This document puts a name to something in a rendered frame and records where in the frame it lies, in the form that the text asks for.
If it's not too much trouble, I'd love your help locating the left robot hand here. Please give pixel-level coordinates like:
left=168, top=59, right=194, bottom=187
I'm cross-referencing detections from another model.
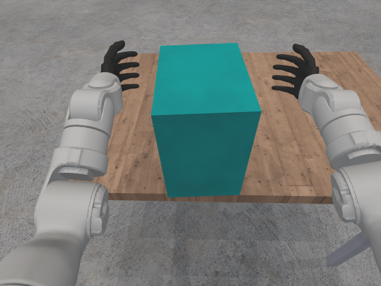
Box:
left=101, top=41, right=139, bottom=92

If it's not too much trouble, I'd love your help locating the left robot upper arm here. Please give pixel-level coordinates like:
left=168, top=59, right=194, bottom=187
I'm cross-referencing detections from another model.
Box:
left=0, top=180, right=109, bottom=286

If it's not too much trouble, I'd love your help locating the right robot hand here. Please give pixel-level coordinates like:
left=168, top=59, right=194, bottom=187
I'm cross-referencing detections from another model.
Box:
left=271, top=44, right=319, bottom=99

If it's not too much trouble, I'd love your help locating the right robot upper arm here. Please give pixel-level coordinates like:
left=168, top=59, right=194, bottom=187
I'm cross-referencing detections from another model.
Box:
left=330, top=161, right=381, bottom=273

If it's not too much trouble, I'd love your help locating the right robot forearm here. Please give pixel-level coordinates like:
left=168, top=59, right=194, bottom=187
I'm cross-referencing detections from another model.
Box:
left=298, top=74, right=381, bottom=170

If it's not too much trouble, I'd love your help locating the left robot forearm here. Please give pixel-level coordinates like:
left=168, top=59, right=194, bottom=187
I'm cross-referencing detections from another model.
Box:
left=34, top=72, right=123, bottom=230

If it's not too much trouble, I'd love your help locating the carton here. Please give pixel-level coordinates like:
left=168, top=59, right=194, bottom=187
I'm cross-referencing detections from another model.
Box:
left=151, top=43, right=261, bottom=197

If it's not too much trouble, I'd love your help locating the table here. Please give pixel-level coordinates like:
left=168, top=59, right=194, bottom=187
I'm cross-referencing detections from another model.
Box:
left=69, top=51, right=381, bottom=266

